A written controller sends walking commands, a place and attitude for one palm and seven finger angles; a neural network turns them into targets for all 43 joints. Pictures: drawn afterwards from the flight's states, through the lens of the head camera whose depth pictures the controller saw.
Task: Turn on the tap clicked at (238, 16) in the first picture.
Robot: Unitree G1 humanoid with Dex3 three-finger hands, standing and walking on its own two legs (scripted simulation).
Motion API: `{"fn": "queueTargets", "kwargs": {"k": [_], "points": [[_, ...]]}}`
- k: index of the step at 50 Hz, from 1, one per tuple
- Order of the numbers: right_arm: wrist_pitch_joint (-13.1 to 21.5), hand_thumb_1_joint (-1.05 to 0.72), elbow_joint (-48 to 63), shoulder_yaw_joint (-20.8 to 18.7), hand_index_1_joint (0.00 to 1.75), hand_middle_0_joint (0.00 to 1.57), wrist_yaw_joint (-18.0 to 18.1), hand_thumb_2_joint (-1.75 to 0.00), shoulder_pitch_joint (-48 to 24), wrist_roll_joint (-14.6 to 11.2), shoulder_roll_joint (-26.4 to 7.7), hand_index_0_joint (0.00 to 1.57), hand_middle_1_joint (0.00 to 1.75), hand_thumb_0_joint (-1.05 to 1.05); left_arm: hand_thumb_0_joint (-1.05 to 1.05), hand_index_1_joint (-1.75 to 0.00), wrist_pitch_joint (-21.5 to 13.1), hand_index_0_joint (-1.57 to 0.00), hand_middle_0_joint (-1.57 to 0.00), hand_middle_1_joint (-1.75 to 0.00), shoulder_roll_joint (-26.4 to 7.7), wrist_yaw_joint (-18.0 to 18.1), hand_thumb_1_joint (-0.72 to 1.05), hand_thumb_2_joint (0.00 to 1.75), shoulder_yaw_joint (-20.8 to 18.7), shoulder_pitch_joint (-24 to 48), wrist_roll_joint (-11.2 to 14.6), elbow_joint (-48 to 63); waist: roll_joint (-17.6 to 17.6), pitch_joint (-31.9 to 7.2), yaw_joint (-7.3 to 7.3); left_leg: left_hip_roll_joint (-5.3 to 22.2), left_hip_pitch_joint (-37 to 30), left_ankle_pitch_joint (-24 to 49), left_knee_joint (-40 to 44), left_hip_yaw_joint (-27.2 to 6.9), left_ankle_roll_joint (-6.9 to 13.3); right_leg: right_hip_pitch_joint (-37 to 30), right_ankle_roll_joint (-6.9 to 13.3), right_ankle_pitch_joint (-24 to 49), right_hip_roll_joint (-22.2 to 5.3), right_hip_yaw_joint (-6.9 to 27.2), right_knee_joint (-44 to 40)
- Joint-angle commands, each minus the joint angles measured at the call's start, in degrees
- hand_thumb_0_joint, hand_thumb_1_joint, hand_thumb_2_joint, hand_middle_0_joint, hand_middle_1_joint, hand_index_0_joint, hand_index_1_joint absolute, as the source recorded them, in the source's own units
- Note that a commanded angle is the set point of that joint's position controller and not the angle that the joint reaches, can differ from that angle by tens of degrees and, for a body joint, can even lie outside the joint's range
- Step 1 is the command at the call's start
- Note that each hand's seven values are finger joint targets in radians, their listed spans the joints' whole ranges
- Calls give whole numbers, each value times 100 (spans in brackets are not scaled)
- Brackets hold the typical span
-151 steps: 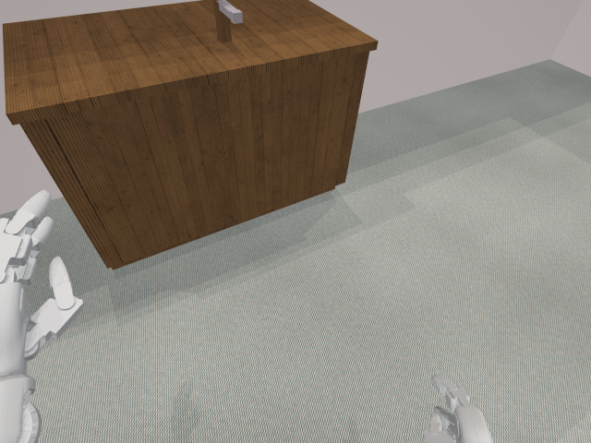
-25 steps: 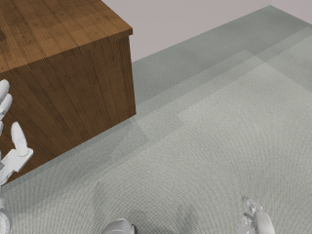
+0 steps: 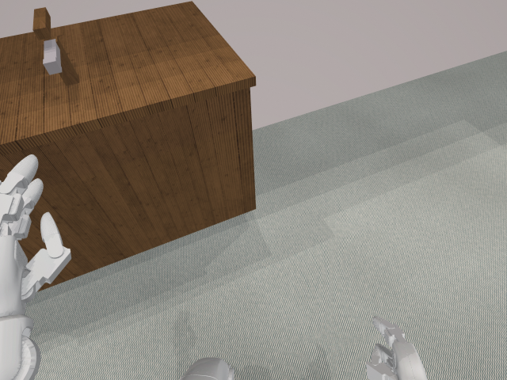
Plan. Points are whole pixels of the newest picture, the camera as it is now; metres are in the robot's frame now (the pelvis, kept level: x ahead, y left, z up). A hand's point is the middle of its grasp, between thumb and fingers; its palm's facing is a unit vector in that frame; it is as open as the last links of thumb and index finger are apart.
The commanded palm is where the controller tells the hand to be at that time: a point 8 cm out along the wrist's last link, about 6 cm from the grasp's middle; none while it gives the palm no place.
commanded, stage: take the last steps up to it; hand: left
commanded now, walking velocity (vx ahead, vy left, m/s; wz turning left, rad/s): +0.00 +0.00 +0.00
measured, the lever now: (52, 65) +0.72 +0.54 +0.11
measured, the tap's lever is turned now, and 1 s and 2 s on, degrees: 0 0 0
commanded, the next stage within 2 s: none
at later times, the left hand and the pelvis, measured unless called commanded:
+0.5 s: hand out of the picture +0.17 +0.27 +0.18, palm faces +0.53 -0.76 -0.38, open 7.4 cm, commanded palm +0.12 +0.31 +0.18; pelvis -0.01 +0.01 +0.01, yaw +7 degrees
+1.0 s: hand out of the picture +0.24 +0.31 +0.19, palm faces +0.53 -0.76 -0.38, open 7.4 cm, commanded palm +0.18 +0.34 +0.18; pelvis +0.05 +0.05 +0.00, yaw +7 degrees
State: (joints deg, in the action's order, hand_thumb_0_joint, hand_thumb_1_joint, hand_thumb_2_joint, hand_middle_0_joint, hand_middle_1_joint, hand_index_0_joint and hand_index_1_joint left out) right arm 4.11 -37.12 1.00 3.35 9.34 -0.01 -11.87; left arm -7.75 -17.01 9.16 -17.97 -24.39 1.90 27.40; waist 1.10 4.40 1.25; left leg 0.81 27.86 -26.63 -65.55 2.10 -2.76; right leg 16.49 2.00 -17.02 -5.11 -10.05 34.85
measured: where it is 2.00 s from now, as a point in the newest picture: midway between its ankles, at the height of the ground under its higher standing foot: (247, 371)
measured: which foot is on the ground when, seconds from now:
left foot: up 0.00-0.18, down 0.20-0.54, up 0.56-0.80, down 0.82-1.00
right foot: down 0.00-0.22, up 0.24-0.52, down 0.54-0.84, up 0.86-1.00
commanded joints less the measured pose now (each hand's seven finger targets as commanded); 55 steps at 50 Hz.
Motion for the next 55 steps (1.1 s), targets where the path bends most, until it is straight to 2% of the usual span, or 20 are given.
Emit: {"fn": "queueTargets", "kwargs": {"k": [1,6,9,11,12,14,16,24,26,27,28,29,33,39,40,42,44,48,52,55], "points": [[257,-90,1165,-202,30,20,185,-90,-516,54,-336,20,30,0,0,-30,-643,-20,-20,-30,-1576,235,90,90,-1124,2,-35,1659,-915,-1268,-9,108,-297,34,1308,249,54,-1137,475,3937,-1403,909,-1048],[157,-90,1318,-316,30,20,61,-90,-219,84,-427,20,30,0,0,-30,-678,-20,-20,-30,-1427,318,90,90,-1178,-417,17,1690,-1097,-1536,22,75,-526,219,2871,520,175,-1524,521,2523,-1659,1240,-1041],[153,-90,1300,-418,30,20,99,-90,22,4,-521,20,30,0,0,-30,-713,-20,-20,-30,-1264,300,90,90,-970,-180,52,1711,-250,-1466,-206,149,-1735,819,4243,422,384,-618,134,690,-1253,997,-220],[261,-90,1291,-434,30,20,81,-90,-34,-18,-710,20,30,0,0,-30,-895,-20,-20,-30,-1248,263,90,90,-894,40,58,1691,1908,-1096,-147,1977,-2572,2235,4840,-2164,1418,1521,-427,-1747,85,223,1797],[320,-90,1132,-339,30,20,84,-90,-64,55,-638,20,30,0,0,-30,-944,-20,-20,-30,-1439,215,90,90,-897,247,-97,1484,1985,-794,-216,2335,-2043,1871,5102,-2891,1756,1877,-360,-1906,19,627,2764],[427,-90,994,-444,30,20,20,-90,-136,-83,-662,20,30,0,0,-30,-971,-20,-20,-30,-1359,105,90,90,-711,692,-233,1566,1025,-518,-156,1946,-1948,1620,4836,-2095,1655,2140,-398,-1220,-119,767,2893],[467,-90,902,-475,30,20,6,-90,-73,-88,-701,20,30,0,0,-30,-907,-20,-20,-30,-1125,50,90,90,-556,465,-185,1346,1008,-515,-133,1499,-1614,1521,4860,-1258,1455,1686,-451,-858,-37,507,2580],[488,-90,800,-318,30,20,106,-90,-145,12,-647,20,30,0,0,-30,-720,-20,-20,-30,-1154,38,90,90,-593,567,-144,936,858,-666,-91,1117,-864,161,4535,-670,1010,-561,-451,-453,361,-89,-497],[416,-90,795,-303,30,20,105,-90,-154,27,-558,20,30,0,0,-30,-707,-20,-20,-30,-1255,56,90,90,-625,701,-212,832,-17,-744,-97,728,109,-348,3300,-289,731,-1480,-69,-867,-352,955,-1350],[380,-90,849,-303,30,20,85,-90,-147,23,-444,20,30,0,0,-30,-705,-20,-20,-30,-1487,86,90,90,-806,727,-206,813,-1303,-743,-89,135,977,-561,1927,217,466,-1760,501,-1427,-1447,2839,-1970],[430,-90,883,-362,30,20,56,-90,-305,0,-556,20,30,0,0,-30,-732,-20,-20,-30,-1639,115,90,90,-919,891,-120,935,-1849,-770,39,40,1323,-499,541,66,294,-1661,951,-1597,-2306,4050,-2404],[431,-90,837,-425,30,20,1,-90,-352,31,-676,20,30,0,0,-30,-771,-20,-20,-30,-1610,102,90,90,-939,995,-109,959,-1546,-748,-50,195,1382,-205,-76,-347,214,-1414,1079,-1892,-2315,4111,-2470],[258,-90,757,-249,30,20,4,-90,-326,14,-443,20,30,0,0,-30,-922,-20,-20,-30,-1388,64,90,90,-933,250,-99,1116,-939,-683,-119,531,399,466,1155,-1,179,-741,643,577,-1539,1502,-1874],[344,-90,1003,-396,30,20,139,-90,-112,13,-458,20,30,0,0,-30,-876,-20,-20,-30,-1287,195,90,90,-856,297,-83,1525,-475,-911,-135,79,-1752,1287,3830,895,239,-295,243,-194,-856,875,-955],[365,-90,1037,-433,30,20,176,-90,-58,-14,-542,20,30,0,0,-30,-913,-20,-20,-30,-1280,188,90,90,-812,454,-82,1588,-4,-955,-170,257,-2130,1172,4046,687,325,-23,101,-330,-654,791,-333],[391,-90,1066,-521,30,20,154,-90,-2,-73,-760,20,30,0,0,-30,-994,-20,-20,-30,-1245,174,90,90,-817,629,-78,1527,1929,-974,-260,1962,-2737,1324,4934,-1993,1207,1530,-312,-1920,333,222,2210],[498,-90,962,-473,30,20,115,-90,-131,-33,-586,20,30,0,0,-30,-1057,-20,-20,-30,-1425,121,90,90,-906,667,-118,1356,1624,-781,-245,2371,-2434,1120,5038,-2747,1775,2156,-247,-1658,4,914,3265],[568,-90,897,-481,30,20,6,-90,-74,-80,-641,20,30,0,0,-30,-984,-20,-20,-30,-1158,57,90,90,-788,-29,-73,1729,1169,-974,-154,1724,-2103,2047,4758,-924,1394,1619,-346,-867,-22,528,2288],[545,-90,923,-373,30,20,44,-90,-122,-23,-605,20,30,0,0,-30,-888,-20,-20,-30,-1252,75,90,90,-940,-235,-38,1353,1201,-912,-142,1572,-1444,1588,4723,-386,1141,366,-387,-553,251,58,579],[424,-90,927,-345,30,20,128,-90,-178,-47,-560,20,30,0,0,-30,-755,-20,-20,-30,-1270,88,90,90,-929,-27,-69,961,552,-971,-118,1263,-793,479,3787,-10,788,-893,-297,-155,278,71,-727]]}}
